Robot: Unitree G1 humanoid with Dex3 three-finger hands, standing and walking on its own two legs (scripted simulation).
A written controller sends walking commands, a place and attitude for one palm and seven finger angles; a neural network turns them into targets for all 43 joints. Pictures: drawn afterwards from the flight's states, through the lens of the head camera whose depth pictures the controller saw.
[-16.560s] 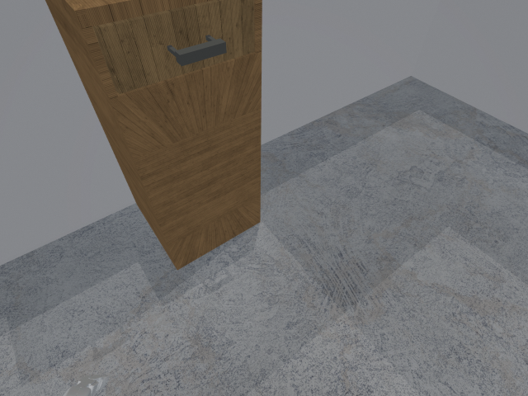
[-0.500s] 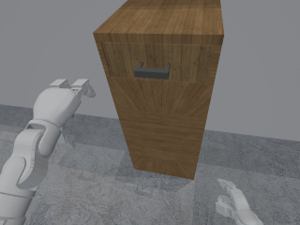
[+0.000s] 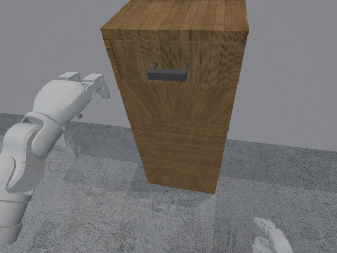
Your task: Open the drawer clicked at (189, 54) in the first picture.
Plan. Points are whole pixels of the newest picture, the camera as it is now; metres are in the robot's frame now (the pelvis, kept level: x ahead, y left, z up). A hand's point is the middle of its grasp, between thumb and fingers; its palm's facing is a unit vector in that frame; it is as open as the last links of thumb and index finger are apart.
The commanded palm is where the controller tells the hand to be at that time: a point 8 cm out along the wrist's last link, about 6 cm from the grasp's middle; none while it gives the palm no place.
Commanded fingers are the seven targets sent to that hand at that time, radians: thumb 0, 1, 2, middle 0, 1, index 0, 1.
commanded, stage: raise the hand with hooked fingers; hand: left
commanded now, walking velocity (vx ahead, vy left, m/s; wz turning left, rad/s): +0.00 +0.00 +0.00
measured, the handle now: (168, 70) +0.61 +0.08 +0.13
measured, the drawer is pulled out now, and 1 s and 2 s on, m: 0.00 0.00 0.00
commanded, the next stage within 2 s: move the hooked fingers above the handle in 0.18 s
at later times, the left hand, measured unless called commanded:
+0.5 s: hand (86, 104) +0.34 +0.22 +0.21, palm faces +0.13 -0.04 -0.99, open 13.8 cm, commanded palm +0.31 +0.21 +0.27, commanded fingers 0.00 -0.50 0.30 -0.30 -1.20 -0.30 -1.20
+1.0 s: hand (113, 78) +0.44 +0.19 +0.21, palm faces +0.16 -0.04 -0.99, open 13.8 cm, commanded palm +0.39 +0.17 +0.26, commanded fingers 0.00 -0.50 0.30 -0.30 -1.20 -0.30 -1.20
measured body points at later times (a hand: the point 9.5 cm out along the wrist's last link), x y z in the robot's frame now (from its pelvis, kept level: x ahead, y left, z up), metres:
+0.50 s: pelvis +0.00 -0.02 +0.00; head +0.00 -0.06 +0.45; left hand +0.33 +0.22 +0.26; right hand +0.21 -0.23 -0.11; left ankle +0.01 +0.08 -0.74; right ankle +0.04 -0.12 -0.74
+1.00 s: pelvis +0.02 -0.01 +0.00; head +0.04 -0.06 +0.45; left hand +0.42 +0.19 +0.26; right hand +0.19 -0.24 -0.13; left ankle +0.01 +0.08 -0.74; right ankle +0.04 -0.12 -0.74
